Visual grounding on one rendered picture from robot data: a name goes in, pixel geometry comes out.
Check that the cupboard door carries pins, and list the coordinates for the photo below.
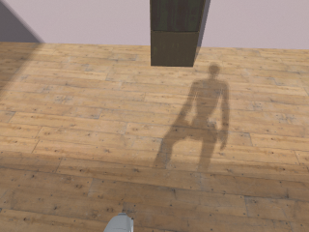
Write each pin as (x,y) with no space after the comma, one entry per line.
(177,15)

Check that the left robot thigh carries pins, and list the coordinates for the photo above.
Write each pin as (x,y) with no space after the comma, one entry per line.
(120,223)

